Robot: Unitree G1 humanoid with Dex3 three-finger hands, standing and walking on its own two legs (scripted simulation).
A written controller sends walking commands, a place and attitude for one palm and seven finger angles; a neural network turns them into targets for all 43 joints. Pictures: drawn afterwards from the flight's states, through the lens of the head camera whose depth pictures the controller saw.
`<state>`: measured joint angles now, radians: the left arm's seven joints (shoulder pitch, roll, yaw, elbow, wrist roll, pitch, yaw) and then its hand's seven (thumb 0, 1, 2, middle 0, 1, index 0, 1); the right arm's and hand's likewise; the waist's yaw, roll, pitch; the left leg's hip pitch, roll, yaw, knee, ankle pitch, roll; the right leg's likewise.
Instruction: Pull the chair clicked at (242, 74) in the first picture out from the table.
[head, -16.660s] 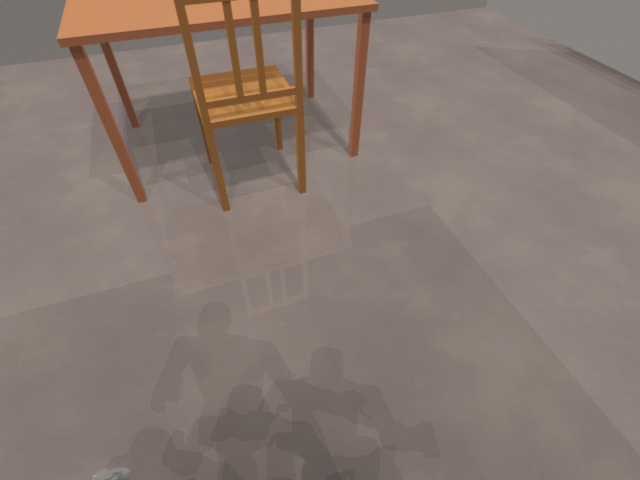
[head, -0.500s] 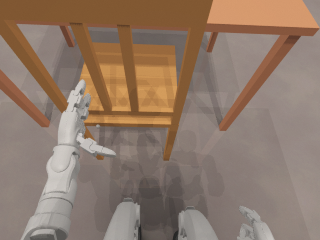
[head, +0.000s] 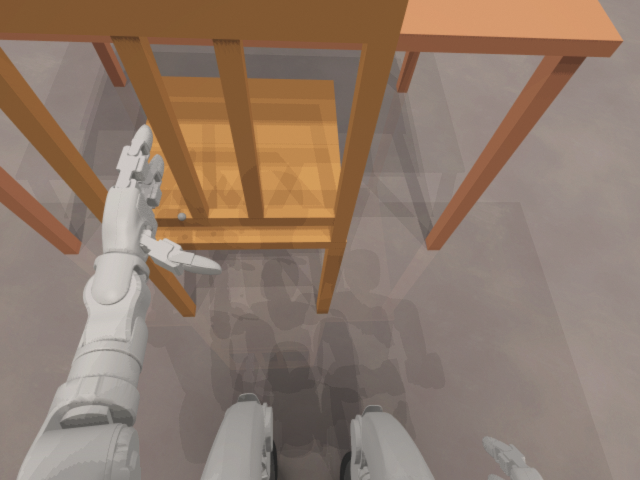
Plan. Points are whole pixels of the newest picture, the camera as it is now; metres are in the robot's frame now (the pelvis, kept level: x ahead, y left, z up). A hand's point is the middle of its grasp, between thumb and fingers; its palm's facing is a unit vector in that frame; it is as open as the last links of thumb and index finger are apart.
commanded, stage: push the fingers through the gap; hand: left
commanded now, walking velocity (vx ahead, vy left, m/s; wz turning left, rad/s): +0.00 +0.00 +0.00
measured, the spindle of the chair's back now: (174, 147) +0.51 +0.19 +0.05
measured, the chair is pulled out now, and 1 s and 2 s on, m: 0.00 0.00 0.00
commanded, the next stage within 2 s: hook a spindle and tug to test in 0.92 s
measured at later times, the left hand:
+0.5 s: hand (193, 181) +0.48 +0.17 +0.03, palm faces +0.03 -1.00 -0.04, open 16.9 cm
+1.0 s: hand (187, 184) +0.47 +0.17 +0.03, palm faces +0.03 -1.00 -0.03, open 16.9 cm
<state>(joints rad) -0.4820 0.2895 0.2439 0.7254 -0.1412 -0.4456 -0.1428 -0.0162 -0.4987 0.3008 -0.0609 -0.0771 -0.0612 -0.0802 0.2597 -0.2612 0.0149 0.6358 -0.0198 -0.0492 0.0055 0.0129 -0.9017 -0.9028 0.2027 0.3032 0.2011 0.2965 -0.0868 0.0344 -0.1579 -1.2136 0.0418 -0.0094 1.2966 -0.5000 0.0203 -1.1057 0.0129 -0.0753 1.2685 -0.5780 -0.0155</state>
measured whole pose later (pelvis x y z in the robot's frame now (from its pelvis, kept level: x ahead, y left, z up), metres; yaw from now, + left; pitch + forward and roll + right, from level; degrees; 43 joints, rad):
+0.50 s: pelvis +0.00 +0.00 -0.01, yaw -1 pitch +26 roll -3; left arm -0.71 0.36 0.32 0.95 -0.09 -0.47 -0.14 -0.02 -0.50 0.30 -0.06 -0.08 -0.06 -0.08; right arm 0.29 -0.26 0.02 0.65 -0.04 0.01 0.03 0.01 -0.90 -0.90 0.20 0.30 0.20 0.30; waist -0.13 0.04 -0.16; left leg -1.28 0.05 -0.01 1.32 -0.50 0.02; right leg -1.18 0.02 -0.07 1.30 -0.58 -0.02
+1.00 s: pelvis +0.00 +0.00 +0.00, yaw -1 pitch +26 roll -3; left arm -0.67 0.35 0.33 0.93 -0.11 -0.47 -0.15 -0.02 -0.50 0.30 -0.06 -0.08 -0.06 -0.08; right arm 0.29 -0.26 0.02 0.64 -0.03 0.02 0.03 0.01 -0.90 -0.90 0.20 0.30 0.20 0.30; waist -0.12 0.04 -0.16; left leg -1.26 0.05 -0.01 1.30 -0.50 0.02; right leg -1.15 0.02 -0.07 1.27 -0.57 -0.02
